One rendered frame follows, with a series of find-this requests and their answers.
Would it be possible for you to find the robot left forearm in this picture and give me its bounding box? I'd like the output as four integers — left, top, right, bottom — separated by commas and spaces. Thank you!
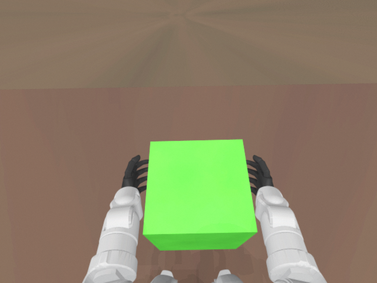
82, 186, 143, 283

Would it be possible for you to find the robot right forearm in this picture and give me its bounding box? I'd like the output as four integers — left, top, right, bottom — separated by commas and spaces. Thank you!
255, 186, 327, 283

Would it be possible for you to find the left robot shin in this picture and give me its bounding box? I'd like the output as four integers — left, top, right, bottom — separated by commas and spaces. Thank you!
161, 270, 173, 277

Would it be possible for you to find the right robot shin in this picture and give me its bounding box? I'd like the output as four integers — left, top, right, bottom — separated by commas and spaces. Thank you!
218, 269, 231, 277

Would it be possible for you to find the carton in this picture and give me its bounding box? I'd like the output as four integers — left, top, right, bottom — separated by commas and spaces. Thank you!
143, 139, 257, 251

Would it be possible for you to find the robot left hand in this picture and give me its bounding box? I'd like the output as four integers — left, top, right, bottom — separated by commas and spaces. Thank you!
121, 155, 149, 193

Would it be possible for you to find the robot right hand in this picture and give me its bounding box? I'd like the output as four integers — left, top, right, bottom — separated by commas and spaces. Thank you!
246, 155, 274, 195

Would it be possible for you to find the robot shin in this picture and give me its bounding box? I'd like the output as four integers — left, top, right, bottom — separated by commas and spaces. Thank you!
161, 270, 173, 277
218, 269, 231, 277

